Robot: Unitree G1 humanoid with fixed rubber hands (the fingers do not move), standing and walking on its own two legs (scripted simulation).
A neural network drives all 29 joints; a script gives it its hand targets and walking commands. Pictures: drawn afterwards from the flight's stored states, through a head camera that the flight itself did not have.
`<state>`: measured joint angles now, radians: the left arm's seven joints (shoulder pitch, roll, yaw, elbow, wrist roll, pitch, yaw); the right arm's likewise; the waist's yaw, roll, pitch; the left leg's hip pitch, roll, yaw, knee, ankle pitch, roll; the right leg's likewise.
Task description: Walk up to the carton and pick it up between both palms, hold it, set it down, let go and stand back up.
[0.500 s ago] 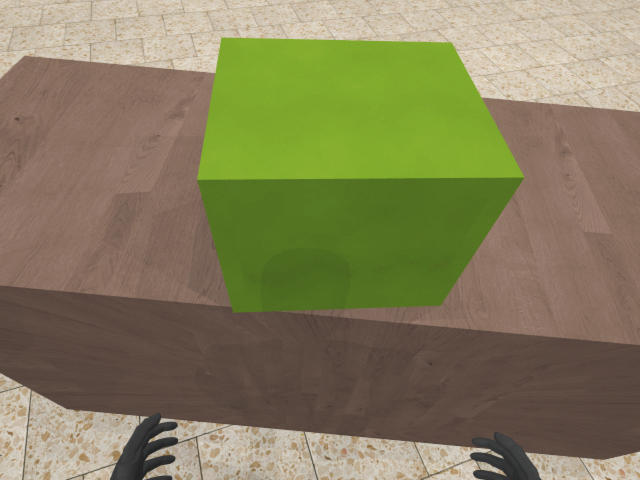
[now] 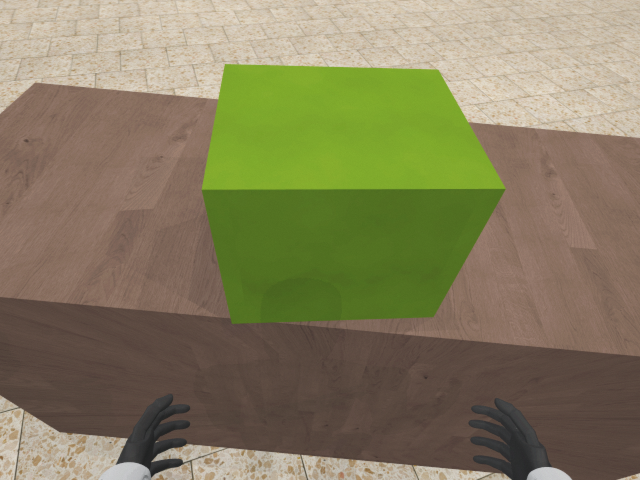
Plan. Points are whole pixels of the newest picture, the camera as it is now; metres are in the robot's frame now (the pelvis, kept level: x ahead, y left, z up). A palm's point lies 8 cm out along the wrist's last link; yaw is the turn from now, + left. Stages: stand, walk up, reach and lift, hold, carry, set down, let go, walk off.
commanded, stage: set down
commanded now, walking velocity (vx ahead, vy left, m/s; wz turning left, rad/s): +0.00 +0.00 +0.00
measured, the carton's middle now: (334, 197) +0.46 +0.00 +0.11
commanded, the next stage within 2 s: let go in 1.14 s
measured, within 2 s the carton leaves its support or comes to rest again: neither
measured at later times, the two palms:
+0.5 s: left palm out of the picture +0.13 +0.22 -0.09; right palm out of the picture +0.13 -0.22 -0.10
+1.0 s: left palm out of the picture +0.14 +0.22 -0.13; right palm out of the picture +0.13 -0.21 -0.14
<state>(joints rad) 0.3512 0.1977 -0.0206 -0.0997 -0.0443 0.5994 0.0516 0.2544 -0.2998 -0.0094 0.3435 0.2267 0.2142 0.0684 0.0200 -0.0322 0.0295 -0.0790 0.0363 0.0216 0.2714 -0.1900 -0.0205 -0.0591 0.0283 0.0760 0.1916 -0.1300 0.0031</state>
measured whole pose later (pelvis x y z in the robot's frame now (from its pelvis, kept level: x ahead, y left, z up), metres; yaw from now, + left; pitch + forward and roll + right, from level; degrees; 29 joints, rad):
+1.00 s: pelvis -0.03 +0.00 -0.02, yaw +1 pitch +3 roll -1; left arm -0.05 0.15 0.07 0.53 0.10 0.72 -0.01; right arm -0.08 -0.13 -0.04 0.88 0.04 0.23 0.03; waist -0.01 -0.03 0.10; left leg -0.31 0.03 0.01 0.51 -0.26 -0.02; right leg -0.31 0.02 0.04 0.49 -0.23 0.00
